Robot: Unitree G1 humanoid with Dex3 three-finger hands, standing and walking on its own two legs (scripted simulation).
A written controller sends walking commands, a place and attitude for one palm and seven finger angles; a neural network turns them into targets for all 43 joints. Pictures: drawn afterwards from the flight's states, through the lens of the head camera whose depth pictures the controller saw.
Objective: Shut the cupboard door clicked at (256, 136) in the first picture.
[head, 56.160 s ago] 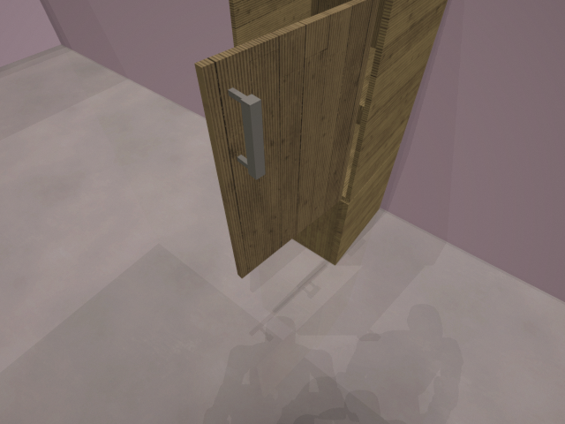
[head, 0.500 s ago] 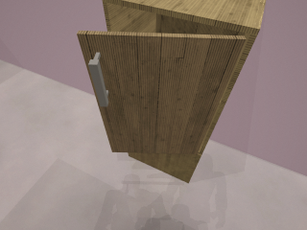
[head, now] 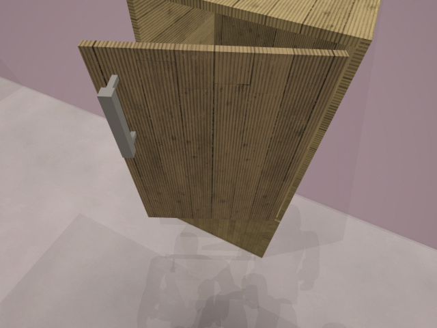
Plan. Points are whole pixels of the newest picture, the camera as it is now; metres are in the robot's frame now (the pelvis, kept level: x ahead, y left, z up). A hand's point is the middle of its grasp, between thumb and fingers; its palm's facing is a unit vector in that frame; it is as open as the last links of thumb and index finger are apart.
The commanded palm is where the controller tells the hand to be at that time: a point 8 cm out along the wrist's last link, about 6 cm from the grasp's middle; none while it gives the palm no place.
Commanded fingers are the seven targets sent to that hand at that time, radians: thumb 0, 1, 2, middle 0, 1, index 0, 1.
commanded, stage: come to a stop and stand still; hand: left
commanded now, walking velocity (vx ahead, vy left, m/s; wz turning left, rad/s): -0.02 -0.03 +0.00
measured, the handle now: (121, 118) +0.43 +0.22 +0.13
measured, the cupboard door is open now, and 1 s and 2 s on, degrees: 24 24 24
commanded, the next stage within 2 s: look again from close up in 0.50 s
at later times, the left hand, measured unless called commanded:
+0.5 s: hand out of the picture +0.05 +0.16 -0.16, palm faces -0.02 -0.97 -0.25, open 7.3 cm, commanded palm none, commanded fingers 0.00 0.90 0.90 -0.20 -0.30 -0.20 -0.30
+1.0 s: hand out of the picture +0.04 +0.14 -0.17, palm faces +0.01 -0.98 -0.21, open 7.3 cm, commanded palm none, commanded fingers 0.00 0.90 0.90 -0.20 -0.30 -0.20 -0.30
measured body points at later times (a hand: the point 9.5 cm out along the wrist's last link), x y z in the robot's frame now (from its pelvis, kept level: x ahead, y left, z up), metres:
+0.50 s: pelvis -0.01 -0.03 +0.00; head +0.00 -0.04 +0.45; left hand +0.05 +0.21 -0.14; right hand -0.02 -0.26 -0.16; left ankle +0.02 +0.09 -0.73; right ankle -0.02 -0.12 -0.73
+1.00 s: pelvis +0.03 -0.04 +0.01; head +0.05 -0.04 +0.46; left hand +0.04 +0.19 -0.15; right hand +0.06 -0.26 -0.15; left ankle +0.02 +0.09 -0.73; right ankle -0.02 -0.12 -0.73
